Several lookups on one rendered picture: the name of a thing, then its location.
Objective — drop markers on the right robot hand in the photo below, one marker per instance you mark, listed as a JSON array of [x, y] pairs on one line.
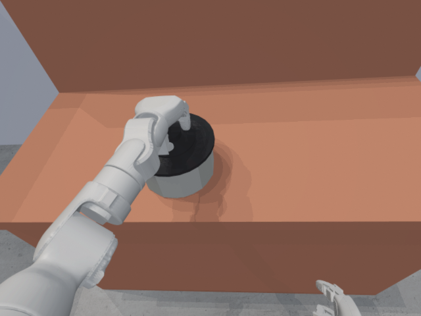
[[343, 305]]

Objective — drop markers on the table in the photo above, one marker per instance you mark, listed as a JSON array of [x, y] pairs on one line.
[[316, 114]]

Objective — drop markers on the knob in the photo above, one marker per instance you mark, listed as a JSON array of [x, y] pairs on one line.
[[174, 133]]

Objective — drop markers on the lid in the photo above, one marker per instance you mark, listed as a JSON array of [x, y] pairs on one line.
[[190, 151]]

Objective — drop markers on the left robot upper arm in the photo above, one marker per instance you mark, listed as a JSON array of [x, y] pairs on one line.
[[77, 256]]

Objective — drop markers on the pot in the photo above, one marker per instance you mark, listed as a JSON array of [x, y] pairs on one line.
[[185, 184]]

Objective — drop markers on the left robot hand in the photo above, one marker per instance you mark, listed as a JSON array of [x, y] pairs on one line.
[[173, 109]]

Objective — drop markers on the left robot forearm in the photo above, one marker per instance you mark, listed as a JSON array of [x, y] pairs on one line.
[[109, 196]]

